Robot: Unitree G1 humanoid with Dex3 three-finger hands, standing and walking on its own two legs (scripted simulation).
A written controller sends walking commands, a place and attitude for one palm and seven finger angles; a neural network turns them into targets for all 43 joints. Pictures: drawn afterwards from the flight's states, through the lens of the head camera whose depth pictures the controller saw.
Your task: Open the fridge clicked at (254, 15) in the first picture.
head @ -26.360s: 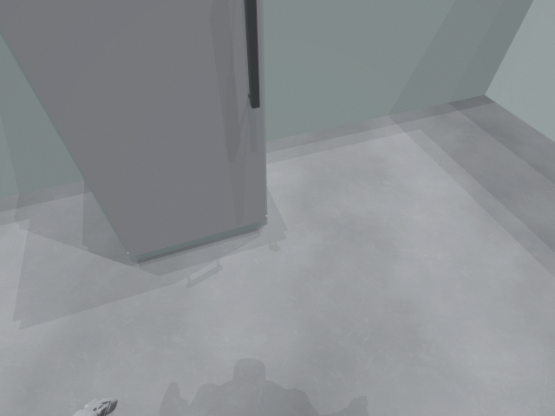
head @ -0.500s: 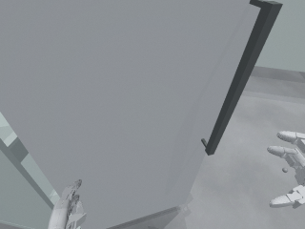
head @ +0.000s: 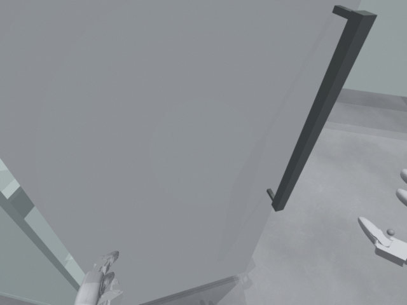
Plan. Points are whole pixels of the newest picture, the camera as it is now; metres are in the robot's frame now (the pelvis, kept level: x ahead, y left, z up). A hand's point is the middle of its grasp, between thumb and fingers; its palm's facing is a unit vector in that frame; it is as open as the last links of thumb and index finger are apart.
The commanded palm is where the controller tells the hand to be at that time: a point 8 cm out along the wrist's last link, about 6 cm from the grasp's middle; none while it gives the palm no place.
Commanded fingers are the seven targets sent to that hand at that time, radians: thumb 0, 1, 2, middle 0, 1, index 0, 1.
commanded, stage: draw the hand back to the body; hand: right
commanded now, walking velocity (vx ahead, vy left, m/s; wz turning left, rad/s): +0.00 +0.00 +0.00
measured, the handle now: (300, 134) +0.41 -0.20 +0.17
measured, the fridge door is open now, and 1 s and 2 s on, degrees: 62 62 62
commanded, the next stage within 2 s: step back with the hand held close in 0.56 s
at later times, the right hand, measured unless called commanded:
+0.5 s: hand (394, 235) +0.19 -0.28 +0.15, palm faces +0.49 +0.79 -0.37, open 7.5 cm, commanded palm +0.14 -0.30 +0.17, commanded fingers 0.00 -0.90 -0.90 0.20 0.30 0.20 0.30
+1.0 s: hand (382, 231) +0.20 -0.27 +0.15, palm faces +0.34 +0.82 -0.47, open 7.4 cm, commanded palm +0.13 -0.31 +0.18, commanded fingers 0.00 -0.90 -0.90 0.20 0.30 0.20 0.30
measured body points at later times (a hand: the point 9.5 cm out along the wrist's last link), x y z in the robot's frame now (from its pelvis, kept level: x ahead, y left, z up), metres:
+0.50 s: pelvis +0.00 +0.00 +0.00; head -0.03 +0.01 +0.45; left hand +0.20 +0.22 -0.07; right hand +0.16 -0.31 +0.17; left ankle -0.01 +0.12 -0.74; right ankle +0.02 -0.10 -0.74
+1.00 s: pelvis -0.02 -0.02 +0.00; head +0.01 -0.02 +0.45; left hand +0.15 +0.23 -0.08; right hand +0.17 -0.31 +0.17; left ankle -0.01 +0.12 -0.74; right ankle +0.02 -0.10 -0.74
